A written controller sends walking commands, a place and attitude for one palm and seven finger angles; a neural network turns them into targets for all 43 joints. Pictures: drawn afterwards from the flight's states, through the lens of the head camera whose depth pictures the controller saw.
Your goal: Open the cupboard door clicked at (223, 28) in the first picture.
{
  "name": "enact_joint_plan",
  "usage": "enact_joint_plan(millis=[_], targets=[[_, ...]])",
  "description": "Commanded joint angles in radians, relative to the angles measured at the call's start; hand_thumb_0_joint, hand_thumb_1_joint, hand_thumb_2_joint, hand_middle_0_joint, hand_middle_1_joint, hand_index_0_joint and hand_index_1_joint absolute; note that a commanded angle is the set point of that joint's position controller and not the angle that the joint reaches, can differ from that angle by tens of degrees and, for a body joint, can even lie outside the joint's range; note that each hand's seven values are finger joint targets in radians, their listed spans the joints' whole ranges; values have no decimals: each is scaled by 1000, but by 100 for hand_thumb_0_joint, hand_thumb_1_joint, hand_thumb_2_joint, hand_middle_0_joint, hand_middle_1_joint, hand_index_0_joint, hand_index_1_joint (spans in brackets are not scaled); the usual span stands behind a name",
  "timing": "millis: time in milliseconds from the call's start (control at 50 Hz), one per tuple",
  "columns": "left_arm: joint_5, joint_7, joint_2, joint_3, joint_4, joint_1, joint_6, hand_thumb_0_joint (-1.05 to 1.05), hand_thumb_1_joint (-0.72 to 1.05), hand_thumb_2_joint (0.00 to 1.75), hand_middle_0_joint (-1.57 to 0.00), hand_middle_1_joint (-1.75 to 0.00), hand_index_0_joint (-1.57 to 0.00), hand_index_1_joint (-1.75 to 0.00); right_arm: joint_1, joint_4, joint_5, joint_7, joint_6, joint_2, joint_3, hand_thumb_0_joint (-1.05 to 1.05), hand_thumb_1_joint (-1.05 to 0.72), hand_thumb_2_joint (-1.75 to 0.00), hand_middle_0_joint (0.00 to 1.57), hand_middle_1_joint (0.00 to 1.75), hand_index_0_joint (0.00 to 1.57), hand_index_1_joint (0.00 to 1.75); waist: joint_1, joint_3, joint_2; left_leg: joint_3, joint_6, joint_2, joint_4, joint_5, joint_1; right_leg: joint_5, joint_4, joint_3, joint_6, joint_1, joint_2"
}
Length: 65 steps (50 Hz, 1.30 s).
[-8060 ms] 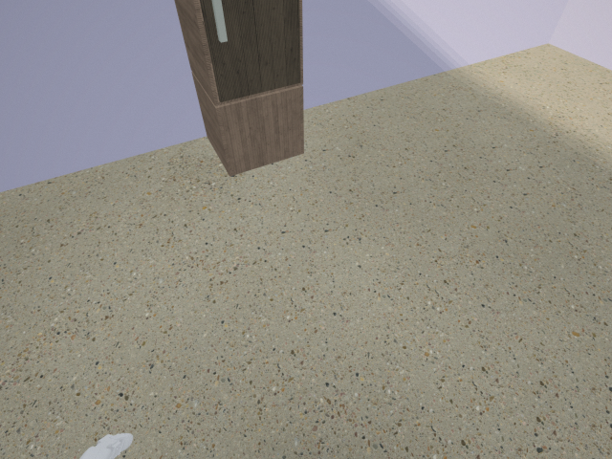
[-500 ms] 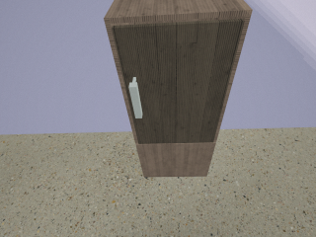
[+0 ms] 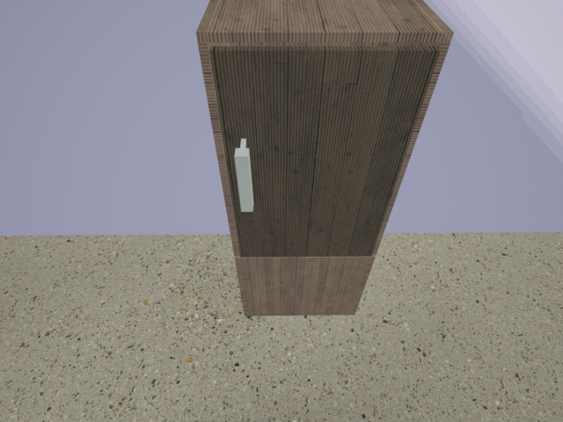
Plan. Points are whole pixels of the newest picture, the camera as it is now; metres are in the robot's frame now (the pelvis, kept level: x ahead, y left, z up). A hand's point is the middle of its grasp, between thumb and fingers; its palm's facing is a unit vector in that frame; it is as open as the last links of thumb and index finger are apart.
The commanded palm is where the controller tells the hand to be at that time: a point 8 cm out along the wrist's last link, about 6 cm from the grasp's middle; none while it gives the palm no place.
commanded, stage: look again from close up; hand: left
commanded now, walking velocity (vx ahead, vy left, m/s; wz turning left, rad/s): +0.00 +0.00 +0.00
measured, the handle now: (245, 175) +0.60 +0.11 -0.01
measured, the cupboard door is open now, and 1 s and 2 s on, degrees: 0 0 0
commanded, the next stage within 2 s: raise the hand with hooked fingers in 0.48 s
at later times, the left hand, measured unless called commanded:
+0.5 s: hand out of the picture +0.02 +0.13 -0.17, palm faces +0.00 -0.99 -0.16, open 7.3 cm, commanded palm none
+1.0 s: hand (206, 381) +0.20 +0.13 -0.07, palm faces +0.05 -1.00 +0.01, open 8.5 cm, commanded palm +0.17 +0.20 -0.05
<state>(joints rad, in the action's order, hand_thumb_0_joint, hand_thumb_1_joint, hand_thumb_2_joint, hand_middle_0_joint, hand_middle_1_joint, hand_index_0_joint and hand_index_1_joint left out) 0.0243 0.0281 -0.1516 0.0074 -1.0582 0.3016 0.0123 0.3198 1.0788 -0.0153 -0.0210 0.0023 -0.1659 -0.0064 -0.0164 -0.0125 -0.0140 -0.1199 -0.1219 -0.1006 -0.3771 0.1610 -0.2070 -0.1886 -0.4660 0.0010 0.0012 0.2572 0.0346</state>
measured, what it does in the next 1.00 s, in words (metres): lowers itself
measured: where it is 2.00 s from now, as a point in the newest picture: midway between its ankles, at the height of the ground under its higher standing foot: outside the picture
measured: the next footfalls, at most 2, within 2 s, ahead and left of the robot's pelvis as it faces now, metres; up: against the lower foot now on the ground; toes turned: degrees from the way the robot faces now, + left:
none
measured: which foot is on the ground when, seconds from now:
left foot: down 0.00-1.00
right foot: down 0.00-1.00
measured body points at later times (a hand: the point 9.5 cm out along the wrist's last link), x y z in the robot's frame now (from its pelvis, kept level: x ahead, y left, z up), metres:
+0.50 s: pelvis +0.04 -0.02 +0.00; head +0.04 -0.02 +0.45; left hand +0.03 +0.19 -0.16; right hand +0.05 -0.25 -0.15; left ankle +0.04 +0.03 -0.74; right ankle +0.04 -0.14 -0.74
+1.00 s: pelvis +0.03 -0.07 -0.07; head +0.08 -0.05 +0.38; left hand +0.19 +0.18 -0.07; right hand +0.27 -0.32 -0.10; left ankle +0.04 +0.03 -0.74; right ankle +0.04 -0.14 -0.74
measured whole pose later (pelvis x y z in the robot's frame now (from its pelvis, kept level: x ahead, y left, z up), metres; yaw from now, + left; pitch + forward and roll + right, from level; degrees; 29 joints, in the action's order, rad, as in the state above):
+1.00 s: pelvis +0.03 -0.07 -0.07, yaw +2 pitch +12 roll +1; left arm -0.26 -0.36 -0.20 -0.19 -0.22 0.46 -0.54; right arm 0.14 0.52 0.01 0.01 -0.23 -0.28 0.07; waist -0.01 0.14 0.07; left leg -0.05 -0.03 -0.01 -1.04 0.48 -0.76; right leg -0.51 -1.05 0.09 0.08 0.76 -0.02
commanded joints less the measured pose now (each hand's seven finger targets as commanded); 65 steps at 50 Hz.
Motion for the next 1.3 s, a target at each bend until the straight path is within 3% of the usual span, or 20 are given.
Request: enact_joint_plan(millis=[0, 540, 560, 580, 600, 620, 640, 680, 700, 740, 780, 800, 860, 920, 980, 1040, 1080, 1140, 1200, 1280], targets=[[-2, 4, -73, -18, 24, 57, -20, 0, 90, 90, -20, -30, -20, -30, 16, -48, -2, -6, -23, -123, 30, 0, -90, -90, 20, 30, 20, 30, 16, -73, 24, 292, 65, 247, 208, 331, -108, -67, 45, -71, 48, -2, 36], [-12, 9, -61, 0, -28, 59, -39, 0, 90, 90, -20, -30, -20, -30, 13, 19, 6, -17, -50, -78, 3, 0, -90, -90, 20, 30, 20, 30, 12, -36, 18, 187, 70, 216, 90, -68, 25, 95, 98, -96, 44, -55, 69], [3, 49, -93, 1, -66, 125, -49, 0, 90, 90, -20, -30, -20, -30, -68, -48, 17, -6, -46, -123, 6, 0, -90, -90, 20, 30, 20, 30, 45, -64, 44, 156, 94, 245, -69, -163, -13, 158, 83, -80, 24, -19, 91], [-210, 49, -322, -124, 1512, -600, -244, 0, 88, 89, -20, -32, -20, -32, -28, -433, 59, -44, -174, -286, 36, 0, -90, -90, 20, 30, 20, 30, -100, 452, -154, 188, 137, 116, -11, -186, 281, 145, -10, 1, 27, -67, -28], [-134, 86, -248, -99, 1291, -239, -184, 0, 85, 88, -20, -33, -20, -33, -127, -368, 57, -71, -271, -194, -9, 0, -90, -90, 20, 30, 20, 30, 1, 390, -247, 178, 145, 169, 36, -243, 282, -38, -84, 11, 49, -11, -38], [-149, 133, -197, -91, 1168, -194, -139, 0, 83, 87, -21, -34, -21, -34, -98, -297, 51, -69, -298, -198, 15, 0, -90, -90, 20, 30, 20, 30, -19, 292, -233, 195, 175, 166, 63, -130, 172, -126, -130, 38, 37, 57, -35], [-158, 127, 79, 76, 920, 127, -46, 0, 81, 86, -21, -36, -21, -36, -80, -292, 62, -52, -297, -133, 15, 0, -90, -90, 20, 30, 20, 30, -24, 118, -112, 224, 164, 172, 78, -20, 71, -151, -126, 60, 30, 139, -30], [-195, 89, -11, 17, 1108, -13, -114, 0, 76, 84, -21, -39, -21, -39, -105, -400, 58, -44, -322, -218, 38, 0, -90, -90, 20, 30, 20, 30, -39, 10, -37, 234, 137, 151, -18, 141, -69, -116, -71, 69, 27, 162, -30], [-187, 68, -31, -14, 1039, -9, -165, 0, 74, 83, -21, -40, -21, -40, -110, -421, 42, -43, -329, -228, 45, 0, -90, -90, 20, 30, 20, 30, -51, -36, 83, 231, 125, 132, -85, 164, -150, -127, -55, 76, 27, 197, -33], [-198, -14, -3, -66, 832, 191, -256, 0, 69, 81, -22, -43, -22, -43, -107, -469, 33, -19, -320, -228, 67, 0, -90, -90, 20, 30, 20, 30, -8, -26, 312, 197, 116, 109, -224, 104, -267, -172, -106, 91, 31, 276, -37], [-253, -129, 8, -118, 802, 364, -400, 0, 64, 79, -22, -47, -22, -47, -154, -527, 22, -4, -320, -221, 88, 0, -90, -90, 20, 30, 20, 30, 51, 48, 438, 154, 118, 86, -346, 87, -395, -145, -205, 72, 25, 317, -39], [-279, -193, -21, -167, 812, 420, -468, 0, 62, 78, -22, -48, -22, -48, -175, -554, 20, 6, -317, -219, 99, 0, -90, -90, 20, 30, 20, 30, 76, 98, 425, 135, 126, 72, -388, 83, -445, -91, -252, 53, 22, 299, -36], [-315, -379, -144, -291, 837, 392, -625, 0, 55, 75, -22, -53, -22, -53, -216, -632, 26, 39, -300, -224, 111, 0, -90, -90, 20, 30, 20, 30, 94, 204, 74, 105, 150, 44, -507, 29, -498, 88, -393, -5, 40, 279, -11], [-321, -400, -263, -391, 1000, 279, -643, 0, 48, 72, -23, -57, -23, -57, -225, -688, 22, 34, -267, -208, 107, 0, -90, -90, 20, 30, 20, 30, 115, 302, -64, 88, 129, 46, -587, 39, -584, 71, -458, -86, 36, 291, -6], [-360, -365, -226, -371, 1197, 112, -678, 0, 41, 69, -24, -62, -24, -62, -197, -704, 27, 22, -259, -172, 97, 0, -90, -90, 20, 30, 20, 30, 59, 360, -118, 112, 108, 70, -643, 101, -568, -63, -430, -131, 22, 354, -14], [-382, -355, -249, -341, 1435, -28, -749, 0, 34, 66, -24, -66, -24, -66, -152, -683, 16, -7, -264, -185, 94, 0, -90, -90, 20, 30, 20, 30, -6, 455, -125, 149, 89, 95, -720, 37, -538, 34, -468, -139, 15, 390, -26], [-375, -389, -195, -250, 1377, -40, -749, 0, 29, 64, -24, -69, -24, -69, -134, -648, 21, -17, -277, -194, 81, 0, -90, -90, 20, 30, 20, 30, -63, 394, -99, 160, 83, 105, -742, 44, -555, 41, -464, -119, 8, 447, -30], [-381, -488, -235, -250, 1182, -86, -674, 0, 22, 61, -25, -74, -25, -74, -126, -609, 39, -38, -284, -219, 69, 0, -90, -90, 20, 30, 20, 30, -93, 324, -4, 171, 76, 113, -785, 112, -665, -23, -437, -146, -22, 473, -25], [-400, -552, -305, -339, 1012, -24, -501, 0, 15, 58, -25, -78, -25, -78, -143, -632, 68, -54, -270, -233, 65, 0, -90, -90, 20, 30, 20, 30, -32, 366, 85, 158, 76, 102, -741, 145, -721, -112, -367, -183, -45, 353, 2], [-457, -522, -377, -484, 1090, 37, -349, 0, 6, 54, -26, -84, -26, -84, -169, -708, 72, -49, -241, -208, 52, 0, -90, -90, 20, 30, 20, 30, 65, 509, 46, 159, 88, 87, -656, 56, -635, 51, -353, -183, -66, 145, 32]])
